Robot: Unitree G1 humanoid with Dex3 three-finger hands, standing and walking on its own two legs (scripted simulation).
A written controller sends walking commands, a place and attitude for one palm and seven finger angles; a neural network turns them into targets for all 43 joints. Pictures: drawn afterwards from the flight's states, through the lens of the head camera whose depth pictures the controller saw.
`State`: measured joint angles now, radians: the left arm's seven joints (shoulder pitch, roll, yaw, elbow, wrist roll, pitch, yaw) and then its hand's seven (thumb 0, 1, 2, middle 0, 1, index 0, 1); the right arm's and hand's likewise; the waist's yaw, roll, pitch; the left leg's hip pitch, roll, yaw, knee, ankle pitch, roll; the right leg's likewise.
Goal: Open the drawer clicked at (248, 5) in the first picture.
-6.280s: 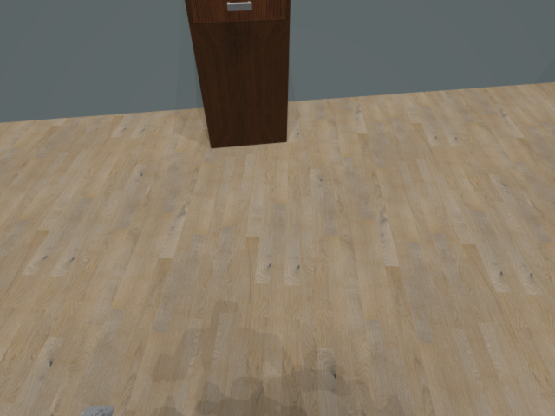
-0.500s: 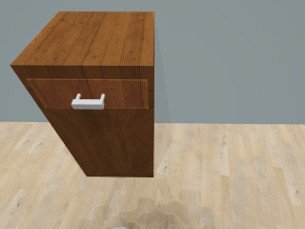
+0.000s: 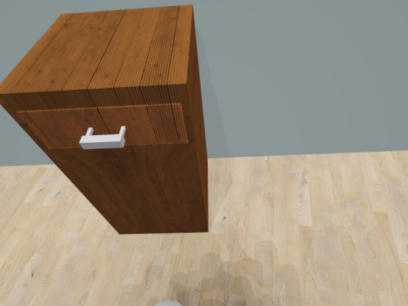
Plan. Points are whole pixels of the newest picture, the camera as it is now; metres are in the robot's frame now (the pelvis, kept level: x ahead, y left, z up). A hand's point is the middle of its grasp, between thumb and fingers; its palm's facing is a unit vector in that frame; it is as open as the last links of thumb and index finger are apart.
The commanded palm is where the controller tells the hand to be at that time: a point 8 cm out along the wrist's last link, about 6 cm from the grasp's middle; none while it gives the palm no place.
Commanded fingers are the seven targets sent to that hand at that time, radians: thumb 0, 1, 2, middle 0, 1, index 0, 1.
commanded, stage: come to a stop and stand still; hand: left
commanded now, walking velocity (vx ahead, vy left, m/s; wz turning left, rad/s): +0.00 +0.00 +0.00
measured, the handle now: (104, 135) +0.50 +0.30 +0.01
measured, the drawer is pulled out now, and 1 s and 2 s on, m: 0.00 0.00 0.00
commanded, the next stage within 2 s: look again from close up in 0.30 s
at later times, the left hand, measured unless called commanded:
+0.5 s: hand out of the picture +0.02 +0.21 -0.16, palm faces +0.03 -0.96 -0.27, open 7.3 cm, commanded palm none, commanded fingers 0.00 0.90 0.90 -0.20 -0.30 -0.20 -0.30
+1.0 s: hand out of the picture +0.01 +0.27 -0.15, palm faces -0.04 -0.95 -0.32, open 7.4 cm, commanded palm +0.05 +0.31 -0.06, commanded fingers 0.00 0.83 0.87 -0.20 -0.34 -0.20 -0.34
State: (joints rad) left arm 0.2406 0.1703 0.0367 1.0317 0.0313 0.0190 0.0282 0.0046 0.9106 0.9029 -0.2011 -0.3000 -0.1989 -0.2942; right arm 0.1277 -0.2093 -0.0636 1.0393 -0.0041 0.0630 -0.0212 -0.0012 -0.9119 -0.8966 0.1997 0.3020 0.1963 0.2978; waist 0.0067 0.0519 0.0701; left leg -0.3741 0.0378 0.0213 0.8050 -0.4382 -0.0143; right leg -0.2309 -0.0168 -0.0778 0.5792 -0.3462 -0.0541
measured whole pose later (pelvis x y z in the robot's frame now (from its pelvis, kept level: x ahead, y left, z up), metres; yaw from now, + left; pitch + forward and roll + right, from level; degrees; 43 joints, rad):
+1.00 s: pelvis -0.05 +0.04 +0.01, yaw +0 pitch -2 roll +0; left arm 0.24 0.28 0.02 0.92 0.09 0.04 0.02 0.01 0.91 0.90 -0.20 -0.30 -0.20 -0.30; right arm 0.19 -0.27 0.02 0.99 0.00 -0.01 0.00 0.00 -0.91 -0.90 0.20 0.30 0.20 0.30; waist 0.02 0.00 0.03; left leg -0.17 -0.02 0.05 0.43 -0.23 0.04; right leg -0.20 -0.04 -0.07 0.43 -0.18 0.01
